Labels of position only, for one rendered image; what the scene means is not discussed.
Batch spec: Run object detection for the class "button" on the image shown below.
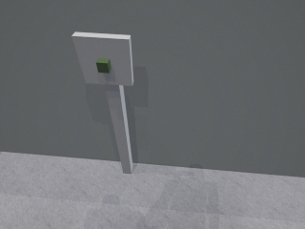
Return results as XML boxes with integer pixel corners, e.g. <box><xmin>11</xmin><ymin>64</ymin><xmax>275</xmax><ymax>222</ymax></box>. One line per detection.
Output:
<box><xmin>96</xmin><ymin>58</ymin><xmax>112</xmax><ymax>73</ymax></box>

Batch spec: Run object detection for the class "panel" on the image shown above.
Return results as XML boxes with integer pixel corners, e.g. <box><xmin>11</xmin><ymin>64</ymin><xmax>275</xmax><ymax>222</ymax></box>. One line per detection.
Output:
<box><xmin>71</xmin><ymin>31</ymin><xmax>133</xmax><ymax>174</ymax></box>

